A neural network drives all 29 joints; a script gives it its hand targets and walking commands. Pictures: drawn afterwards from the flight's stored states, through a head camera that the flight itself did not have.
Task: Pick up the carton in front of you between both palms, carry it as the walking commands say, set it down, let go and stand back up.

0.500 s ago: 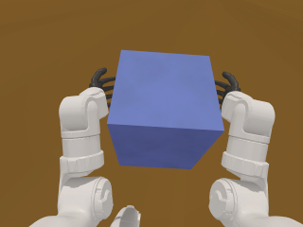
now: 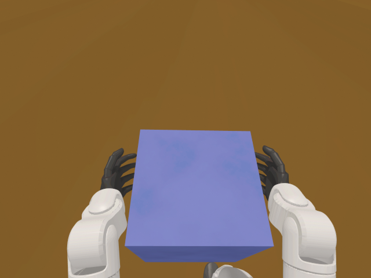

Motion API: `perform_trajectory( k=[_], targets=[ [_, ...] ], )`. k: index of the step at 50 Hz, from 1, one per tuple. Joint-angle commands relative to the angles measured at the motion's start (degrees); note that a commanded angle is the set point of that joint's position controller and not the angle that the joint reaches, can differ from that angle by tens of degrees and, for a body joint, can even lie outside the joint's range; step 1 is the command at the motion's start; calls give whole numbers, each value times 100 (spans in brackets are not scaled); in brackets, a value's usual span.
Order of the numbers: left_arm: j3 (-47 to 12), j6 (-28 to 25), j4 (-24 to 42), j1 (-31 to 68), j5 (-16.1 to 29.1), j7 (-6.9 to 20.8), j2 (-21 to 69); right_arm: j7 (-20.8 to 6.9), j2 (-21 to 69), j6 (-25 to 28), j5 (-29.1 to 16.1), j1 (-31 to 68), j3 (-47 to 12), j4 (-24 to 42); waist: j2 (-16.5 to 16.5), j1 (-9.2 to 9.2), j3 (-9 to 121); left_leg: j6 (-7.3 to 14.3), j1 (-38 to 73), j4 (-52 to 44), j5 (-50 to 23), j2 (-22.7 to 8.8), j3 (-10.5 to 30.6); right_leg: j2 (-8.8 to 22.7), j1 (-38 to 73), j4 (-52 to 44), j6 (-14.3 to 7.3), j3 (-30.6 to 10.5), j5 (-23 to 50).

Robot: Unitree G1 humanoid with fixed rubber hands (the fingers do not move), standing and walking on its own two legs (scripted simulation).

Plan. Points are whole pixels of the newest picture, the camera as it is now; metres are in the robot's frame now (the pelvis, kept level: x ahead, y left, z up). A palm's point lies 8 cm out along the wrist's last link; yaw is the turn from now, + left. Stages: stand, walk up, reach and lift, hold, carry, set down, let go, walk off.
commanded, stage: carry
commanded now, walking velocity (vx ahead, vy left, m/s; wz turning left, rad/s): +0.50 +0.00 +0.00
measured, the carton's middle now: (192, 202) +0.26 +0.00 +0.01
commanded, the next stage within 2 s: none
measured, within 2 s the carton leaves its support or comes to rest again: neither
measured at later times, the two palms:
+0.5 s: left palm (116, 83) +0.57 +0.20 +0.08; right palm (226, 81) +0.58 -0.10 +0.08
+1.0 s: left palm (133, 23) +0.87 +0.18 +0.10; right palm (218, 25) +0.88 -0.12 +0.09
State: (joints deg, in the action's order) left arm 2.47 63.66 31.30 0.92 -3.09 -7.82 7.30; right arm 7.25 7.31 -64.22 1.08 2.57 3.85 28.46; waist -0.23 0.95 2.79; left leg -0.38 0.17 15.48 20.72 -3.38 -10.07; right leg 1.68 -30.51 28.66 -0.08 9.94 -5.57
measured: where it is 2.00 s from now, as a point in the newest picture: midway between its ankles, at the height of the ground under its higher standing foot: (175, 177)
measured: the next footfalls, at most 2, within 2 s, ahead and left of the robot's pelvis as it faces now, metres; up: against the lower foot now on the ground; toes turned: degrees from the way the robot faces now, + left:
right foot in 0.04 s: +0.19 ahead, -0.09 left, +0.00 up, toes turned -9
left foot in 0.48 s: +0.51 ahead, +0.15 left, +0.00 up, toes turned +13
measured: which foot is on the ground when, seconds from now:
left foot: down 0.00-0.06, up 0.08-0.46, down 0.48-0.98, up 1.00-1.00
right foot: up 0.00-0.02, down 0.04-0.48, up 0.50-0.94, down 0.96-1.00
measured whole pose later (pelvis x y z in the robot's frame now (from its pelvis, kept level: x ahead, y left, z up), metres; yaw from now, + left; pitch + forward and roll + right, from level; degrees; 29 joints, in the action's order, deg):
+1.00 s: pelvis +0.64 +0.03 -0.02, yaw +1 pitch +3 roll -1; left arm 1.8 67.9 32.3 -1.0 -2.5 -7.8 7.4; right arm 7.7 7.3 -69.8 2.3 0.0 3.0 31.7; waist 2.3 -0.3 6.7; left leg -3.3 -4.9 36.2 27.4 -6.2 -9.1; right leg 2.4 -26.2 28.6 -4.8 13.6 -4.8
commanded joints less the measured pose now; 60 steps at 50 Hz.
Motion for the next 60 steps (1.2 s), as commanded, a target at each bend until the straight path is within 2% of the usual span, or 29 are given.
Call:
perform_trajectory(
  k=[1, 2, 3, 4, 5, 6, 7, 8, 10, 13, 21, 24, 25, 26, 27, 29, 30, 32, 37, 43, 45, 47, 48, 49, 50, 51, 54, 56, 60],
  targets=[
    [-3740, 162, 706, 1907, 1542, 539, 4864, -686, 4568, -105, -1494, 1662, -3648, 988, 1055, -52, 1919, 198, 458, 1666, -5754, -712, -296, -509, 2067, -686, -224, 715, 662],
    [-3654, 260, 648, 1756, 1525, 546, 4626, -641, 4301, -181, -1431, 1707, -3633, 1033, 782, -160, 2112, 90, -532, 2481, -4472, -601, -260, -176, 3220, -461, -333, 258, 337],
    [-3523, 361, 588, 1633, 1490, 532, 4285, -596, 4027, -283, -1366, 1773, -3592, 1082, -332, -233, 2248, -58, -1712, 3876, -2218, -271, -192, 1166, 3969, -609, -566, -1763, 108],
    [-3440, 425, 435, 1773, 1516, 529, 4068, -559, 3836, -400, -1359, 1745, -3594, 1112, -1672, -266, 2272, -175, -3522, 5386, 591, 498, 244, 2232, 4965, -1100, -1554, -3839, 293],
    [-3418, 500, 401, 1667, 1569, 550, 4054, -540, 3788, -468, -1391, 1811, -3621, 1068, -1258, -260, 1956, -17, -4165, 6234, 890, 246, 814, 2323, 4709, -1191, -1729, -3713, 692],
    [-3438, 539, 364, 1711, 1595, 569, 4136, -540, 3862, -511, -1382, 1859, -3608, 988, -904, -252, 1723, 90, -4255, 6233, 724, -32, 986, 2106, 4272, -1164, -1604, -3167, 1114],
    [-3441, 558, 371, 1838, 1604, 590, 4204, -548, 3972, -524, -1369, 1887, -3616, 878, -314, -210, 1497, 92, -4079, 5798, 360, -267, 1032, 1970, 3678, -1324, -1346, -2664, 999],
    [-3477, 573, 372, 1985, 1622, 609, 4261, -555, 4078, -520, -1340, 1888, -3599, 768, -113, -173, 1332, 69, -3888, 5232, 89, -447, 1082, 1852, 3222, -1571, -1126, -2268, 575],
    [-3527, 580, 354, 2052, 1661, 648, 4309, -550, 4197, -497, -1254, 1847, -3574, 658, -344, -148, 1186, -16, -3395, 4213, -237, -419, 807, 1595, 2613, -1894, -852, -1519, -87],
    [-3451, 590, 218, 1995, 1625, 654, 4116, -483, 4124, -499, -1153, 1851, -3506, 541, -587, -155, 888, -164, -3237, 2834, -748, -381, 471, 1428, 2323, -2238, -877, -941, -572],
    [-3256, 655, 1, 1822, 1411, 538, 3862, -423, 3893, -584, -1220, 1879, -3470, 437, -804, -198, 377, -51, -2793, 1408, -1895, -211, -149, 1288, 2707, -1848, -509, -335, 179],
    [-3342, 646, 50, 1845, 1437, 531, 3911, -450, 3914, -548, -1236, 1696, -3399, 305, -387, -7, 1022, 28, -592, 1224, -1031, 282, -667, 810, 2119, 333, -185, 347, 1498],
    [-3364, 649, 88, 1846, 1424, 523, 3874, -456, 3887, -522, -1215, 1633, -3348, 244, 543, 78, 1274, 307, 324, 535, -33, -728, 1084, 433, 1035, 1750, 114, 342, 753],
    [-3465, 641, 280, 1918, 1463, 532, 3936, -478, 3961, -469, -1263, 1717, -3391, 252, 2085, 87, 1843, 1062, 1407, -203, 308, -2089, 3532, -192, -344, 3554, 314, 60, -1431],
    [-3557, 602, 281, 1957, 1544, 571, 4090, -520, 4202, -431, -1368, 1631, -3454, 337, 1780, 61, 1799, 1154, 1218, -413, -766, -2168, 3858, -81, -774, 4321, 138, -702, -2117],
    [-3642, 455, 210, 1943, 1556, 688, 4677, -636, 4712, -287, -1491, 1858, -3666, 544, 649, 42, 1908, 989, 750, -79, -1574, -1941, 2771, 411, -826, 4551, -105, -1008, -1684],
    [-3649, 373, 149, 1915, 1537, 736, 4906, -690, 4921, -209, -1517, 1974, -3778, 616, 352, 13, 1814, 834, 342, -166, -1606, -1839, 2310, 589, -689, 4189, -140, -1049, -1364],
    [-3680, 233, 100, 1784, 1441, 778, 5073, -773, 5063, -93, -1545, 2012, -3906, 641, 566, -23, 1790, 637, -94, -458, -1041, -1614, 1693, 630, -386, 3550, -125, -892, -996],
    [-3673, 111, 208, 1472, 1254, 705, 4805, -852, 4663, -31, -1544, 1714, -3975, 718, 737, 13, 1253, 751, -127, -949, -768, -1400, 938, 594, -623, 1839, 70, -452, -360],
    [-3588, 359, 452, 1445, 1397, 546, 4066, -614, 3897, -236, -1384, 1421, -3681, 835, 954, 9, 754, 482, -115, -160, -3681, -1044, -53, 160, -43, 395, 66, 186, 326],
    [-3533, 466, 508, 1486, 1471, 509, 3852, -517, 3728, -340, -1308, 1405, -3583, 847, 976, -20, 748, 320, -162, 321, -3898, -989, -221, 88, 518, 4, 55, 283, 675],
    [-3428, 551, 501, 1457, 1490, 479, 3666, -441, 3580, -446, -1265, 1441, -3514, 860, 639, -100, 905, -6, -605, 1322, -3997, -691, -471, -76, 1841, -788, 45, 481, 1455],
    [-3344, 597, 503, 1474, 1469, 464, 3563, -401, 3484, -491, -1237, 1475, -3483, 848, 354, -116, 1158, -238, -1165, 1936, -3009, -543, -372, 470, 2771, -642, 27, -64, 2659],
    [-3268, 633, 464, 1470, 1458, 450, 3470, -364, 3435, -558, -1285, 1602, -3534, 932, -758, -175, 1700, -386, -2006, 3129, -706, -183, -157, 1697, 3972, -139, -505, -1336, 5157],
    [-3220, 631, 380, 1379, 1524, 447, 3527, -357, 3491, -612, -1397, 1541, -3643, 1047, -1366, -204, 2301, -417, -2552, 3918, 1085, 165, 236, 2202, 4533, -367, -1188, -2245, 5119],
    [-3230, 612, 413, 1342, 1585, 487, 3754, -384, 3666, -617, -1444, 1604, -3723, 1083, -1138, -171, 2217, -346, -2594, 4069, 1348, 38, 609, 2236, 4080, -752, -1227, -2229, 4364],
    [-3380, 502, 438, 1702, 1681, 671, 4505, -533, 4435, -518, -1493, 2031, -3924, 1047, -834, -113, 1936, -117, -2070, 2424, 1237, -184, 765, 1689, 3077, -1122, -681, -1260, 2558],
    [-3444, 429, 455, 1738, 1703, 785, 4715, -593, 4737, -417, -1463, 2012, -3999, 980, -866, -142, 2033, -123, -1671, 1880, 651, 10, 483, 1496, 2937, -1182, -607, -944, 1866],
    [-3579, 366, 550, 1782, 1700, 858, 4624, -629, 4724, -345, -1339, 1863, -3959, 967, -554, -92, 2010, -121, -787, 650, -1246, -196, 282, 1168, 2324, -918, -413, -450, 684]
  ],
)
